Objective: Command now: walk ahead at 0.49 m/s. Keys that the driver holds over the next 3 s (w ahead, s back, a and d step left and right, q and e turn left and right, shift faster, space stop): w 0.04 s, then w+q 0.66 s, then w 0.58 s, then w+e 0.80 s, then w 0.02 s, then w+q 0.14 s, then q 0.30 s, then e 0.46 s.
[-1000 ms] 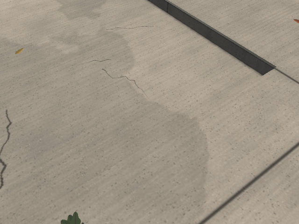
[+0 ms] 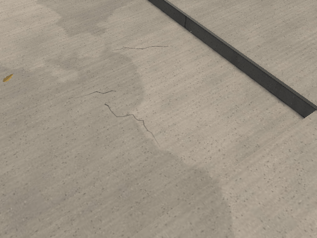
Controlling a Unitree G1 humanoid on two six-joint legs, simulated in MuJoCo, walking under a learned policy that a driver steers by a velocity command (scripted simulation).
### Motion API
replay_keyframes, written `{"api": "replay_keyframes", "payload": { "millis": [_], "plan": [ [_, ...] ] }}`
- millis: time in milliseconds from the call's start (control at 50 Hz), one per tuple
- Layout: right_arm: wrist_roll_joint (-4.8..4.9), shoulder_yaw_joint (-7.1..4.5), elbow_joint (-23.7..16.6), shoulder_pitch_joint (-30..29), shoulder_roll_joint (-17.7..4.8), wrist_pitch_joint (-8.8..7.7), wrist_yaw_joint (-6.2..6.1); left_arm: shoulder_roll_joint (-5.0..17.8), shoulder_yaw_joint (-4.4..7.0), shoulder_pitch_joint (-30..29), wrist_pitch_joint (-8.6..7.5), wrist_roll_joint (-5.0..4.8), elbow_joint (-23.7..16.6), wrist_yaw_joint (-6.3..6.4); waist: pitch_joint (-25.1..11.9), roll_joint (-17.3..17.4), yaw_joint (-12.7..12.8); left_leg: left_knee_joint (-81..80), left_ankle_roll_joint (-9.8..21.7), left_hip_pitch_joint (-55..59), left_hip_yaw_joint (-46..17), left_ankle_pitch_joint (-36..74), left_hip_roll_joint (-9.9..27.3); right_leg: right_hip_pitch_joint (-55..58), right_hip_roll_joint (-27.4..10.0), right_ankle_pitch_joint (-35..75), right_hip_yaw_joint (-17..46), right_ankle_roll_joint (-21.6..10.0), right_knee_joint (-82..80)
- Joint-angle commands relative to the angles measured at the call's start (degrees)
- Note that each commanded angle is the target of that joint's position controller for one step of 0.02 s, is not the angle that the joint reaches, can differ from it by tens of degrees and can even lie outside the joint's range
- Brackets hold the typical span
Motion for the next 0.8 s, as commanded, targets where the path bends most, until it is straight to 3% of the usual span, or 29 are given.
{"api": "replay_keyframes", "payload": {
  "millis": [20,60,80,120,140,220,280,320,340,360,380,400,420,440,460,480,500,520,560,600,620,640,660,680,720,740,760,780,800],
  "plan": [
    [-0.5,0.34,-3.5,0.1,-0.1,0.94,0.67,4.9,0.34,0.1,-1.49,-0.06,-2.4,0.29,2.3,-5.2,-2.7,-7.3,-1.3,-1.9,0.2,6.7,2.7,-3.9,-15.3,10.2,11.8,-9.6,-15.3],
    [0.06,0.95,-5.1,-4.6,0.2,0.79,1.01,5.3,0.28,0.9,-1.6,-0.11,-2.5,0.17,2.8,-5.2,-1.8,-16.6,-1.5,0.1,1.8,12.4,1.9,-3.5,-13.6,10.7,8.2,-8.5,-16.2],
    [-4.06,3.17,-4.1,-4.1,4.1,0.64,2.35,-0.6,-1.97,2.4,-3.16,5.6,-1.8,-2.19,0.0,-3.4,-1.3,-18.3,0.4,-3.0,-4.8,15.7,3.5,0.9,-17.8,11.1,10.6,-12.1,-17.7],
    [-3.29,2.3,-4.4,-5.8,0.1,0.83,2.8,3.4,-1.12,5.5,-3.81,4.84,-1.1,-2.97,1.5,-2.7,-0.5,-22.4,1.5,-11.0,-5.1,18.4,2.4,11.5,-19.6,16.0,8.8,-13.2,-17.4],
    [-2.62,1.77,-4.9,-8.6,-1.5,0.66,2.86,3.9,-1.19,7.6,-3.64,4.44,-0.7,-2.89,1.5,-2.5,0.6,-24.7,1.9,-12.6,-4.2,20.1,1.7,14.9,-18.7,17.9,6.8,-12.5,-16.8],
    [-1.43,1.31,-7.5,-17.2,-1.4,0.72,2.97,3.4,-2.13,12.6,-1.82,4.58,0.2,-2.66,3.2,-5.4,2.6,-29.3,2.4,-6.4,0.2,19.4,-1.1,15.4,-17.2,21.1,0.8,-8.9,-16.6],
    [-1.41,0.03,-8.3,-17.3,-3.1,-0.49,2.83,6.2,-1.39,11.8,-1.59,4.34,-1.4,-2.14,2.9,-6.3,0.4,-27.7,3.7,1.7,3.8,12.6,-4.8,15.6,-17.3,34.4,-2.7,-7.0,-12.0],
    [0.26,-1.37,-6.7,-9.8,-5.5,-1.64,2.18,8.9,-0.64,11.4,-1.68,4.39,-2.1,-1.69,-0.6,-6.5,-3.8,-29.1,5.6,17.2,7.2,13.8,-9.9,11.5,-15.1,54.2,-6.9,-4.2,0.4],
    [1.01,-2.34,-4.0,0.8,-8.6,-2.63,1.57,7.3,-1.09,14.5,-1.97,5.57,-2.2,-1.73,-8.1,-3.7,-5.2,-22.2,9.5,35.8,2.7,24.3,-8.6,0.8,-12.5,50.4,-8.1,-0.5,14.7],
    [1.11,-2.36,-0.5,16.2,-8.8,-2.94,1.1,3.6,-2.95,19.7,-2.31,6.49,-2.6,-2.58,-21.5,4.3,-9.1,-25.8,19.8,64.1,-19.1,17.4,2.4,-21.8,-7.0,26.3,-5.2,5.8,34.2],
    [-0.56,-1.72,4.1,30.6,-7.7,-2.27,0.6,3.7,-2.76,11.2,-2.14,4.52,-4.6,-4.7,-25.4,5.6,-15.1,-38.2,24.4,68.3,-39.9,15.4,12.1,-29.2,1.3,-21.0,0.6,6.4,55.5],
    [-2.13,-2.94,5.9,29.8,-9.9,-4.31,0.02,2.2,-2.48,-1.5,-2.39,2.04,-9.7,-4.75,-11.7,3.0,-15.8,-41.7,18.4,61.3,-37.4,9.1,10.7,-41.7,-1.3,-20.1,10.4,2.8,61.8],
    [-1.32,-3.1,4.2,20.6,-9.7,-5.31,-0.28,4.3,-2.13,-7.1,-2.74,2.27,-11.3,-3.23,-2.5,1.1,-13.3,-42.6,15.7,46.6,-31.9,7.8,9.5,-42.4,-5.6,-15.6,12.3,1.8,61.6],
    [-0.89,-1.4,3.1,13.5,-5.4,-5.42,-0.07,3.7,-2.31,-6.1,-2.67,4.17,-12.1,-1.71,-3.1,-0.3,-8.6,-44.2,16.1,35.3,-28.1,8.8,8.6,-35.3,-7.6,-12.0,12.6,0.6,57.4],
    [-0.52,-0.11,1.5,6.9,-1.7,-5.49,0.27,0.7,-3.1,-4.8,-2.25,4.65,-12.3,-0.68,-1.3,-2.0,-4.4,-46.4,15.9,23.5,-23.9,10.3,7.1,-27.8,-9.5,-8.6,11.9,0.0,52.8],
    [-0.53,0.81,-0.6,1.9,-0.1,-5.35,0.71,-1.5,-3.71,-3.7,-1.31,5.0,-12.7,-0.17,-0.3,-2.0,-1.0,-49.1,15.8,14.7,-22.3,10.0,6.1,-22.4,-10.5,-8.6,11.3,0.4,49.6],
    [-0.47,1.29,-1.7,0.0,0.8,-5.69,1.03,-0.8,-3.45,-2.8,-0.35,4.69,-13.2,0.07,0.0,-1.3,0.7,-51.2,15.8,10.3,-21.6,7.0,5.1,-20.9,-10.4,-9.9,10.5,1.0,46.8],
    [-0.5,1.12,-2.3,-0.4,-0.2,-6.26,1.26,0.5,-3.34,-2.2,0.2,4.14,-13.7,0.19,-0.3,-0.7,1.0,-52.2,15.3,7.8,-19.8,4.5,3.7,-20.0,-10.2,-8.7,9.4,1.9,42.7],
    [-1.31,0.48,-2.9,-1.0,-3.3,-6.74,1.74,1.7,-3.56,-4.5,0.6,3.43,-15.6,0.25,0.5,-1.9,0.9,-52.0,13.2,-1.0,-13.7,4.7,-1.1,-13.2,-8.5,0.0,5.5,3.7,29.4],
    [-1.69,-0.57,-1.7,4.0,-6.5,-6.11,2.79,-0.1,-4.63,-10.2,1.2,2.79,-18.5,-0.54,0.0,0.9,-1.5,-50.2,12.4,-4.0,-12.4,6.6,-2.8,-7.6,-6.1,6.7,2.4,4.6,23.5],
    [-2.96,-0.54,-2.4,4.5,-6.4,-6.02,3.11,-0.2,-4.92,-7.8,0.88,3.69,-18.3,-1.09,-1.1,0.6,-0.7,-45.5,11.9,-6.0,-13.0,8.3,-2.4,-4.0,-6.5,16.6,3.8,4.1,27.6],
    [-2.64,-0.6,-3.6,3.7,-6.6,-6.01,3.29,2.2,-4.23,-7.0,0.66,3.76,-18.7,-1.12,-1.8,-0.2,0.4,-43.1,12.2,-4.6,-14.7,9.8,-2.0,-4.0,-5.7,14.7,3.0,4.2,26.9],
    [-3.41,-0.27,-2.1,6.3,-4.5,-6.46,2.64,3.1,-4.47,-9.9,0.26,3.16,-19.7,-0.82,-1.3,-1.1,-1.6,-37.8,11.0,6.0,-19.1,5.2,-0.1,-13.1,-8.7,20.1,10.6,4.8,21.6],
    [-1.78,-0.42,-1.3,11.8,-4.2,-6.42,1.34,4.3,-4.36,-13.4,0.06,3.78,-20.4,-0.47,-0.9,-1.4,-5.3,-33.1,11.2,20.1,-20.7,1.2,-0.6,-25.0,-8.0,20.9,10.5,5.2,14.4],
    [-1.23,-0.55,2.0,22.7,-3.8,-5.55,-0.31,3.8,-4.68,-23.0,-0.43,4.24,-22.3,-0.49,0.9,0.7,-11.6,-25.8,11.7,36.0,-27.4,-1.7,1.9,-39.4,-7.5,16.9,9.5,5.3,8.3],
    [-0.69,-0.18,2.6,24.4,-1.9,-4.94,-0.69,2.2,-5.68,-24.5,-0.23,3.86,-20.4,-1.03,3.2,-1.5,-13.7,-21.7,9.4,36.8,-26.2,-6.7,0.3,-40.0,-10.6,27.3,12.2,4.8,-2.6],
    [0.01,-0.08,1.9,22.9,-4.0,-3.99,-0.19,1.0,-6.09,-24.7,0.12,3.88,-20.0,-1.23,3.1,-1.7,-13.0,-22.9,9.0,26.3,-23.3,-9.0,-2.8,-27.4,-8.1,33.0,6.9,4.5,-7.2],
    [-0.3,-0.08,2.5,23.4,-5.3,-3.14,0.55,1.9,-5.62,-27.5,0.18,2.99,-20.4,-1.13,4.1,-2.8,-12.0,-24.4,9.2,15.6,-23.3,-8.4,-3.4,-16.8,-6.2,33.6,3.1,5.1,-4.9],
    [0.55,-0.61,2.4,22.7,-6.9,-2.86,0.85,4.5,-4.14,-27.5,-0.08,1.77,-20.2,-0.82,2.4,-6.2,-9.9,-23.2,7.5,13.8,-20.3,-4.0,-5.7,-8.8,-3.4,28.4,-0.3,5.1,-7.0]
  ]
}}
Next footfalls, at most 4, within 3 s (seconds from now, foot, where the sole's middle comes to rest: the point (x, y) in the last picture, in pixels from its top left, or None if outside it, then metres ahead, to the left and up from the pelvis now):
0.32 left None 0.38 0.16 -0.78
0.82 right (169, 194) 0.72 0.00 -0.88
1.28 left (104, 159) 0.92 0.35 -0.88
1.86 right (135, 110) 1.27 0.20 -0.88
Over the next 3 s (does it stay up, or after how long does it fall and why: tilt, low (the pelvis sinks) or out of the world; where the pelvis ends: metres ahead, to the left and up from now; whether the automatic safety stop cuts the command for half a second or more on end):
stays up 1.52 0.31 -0.11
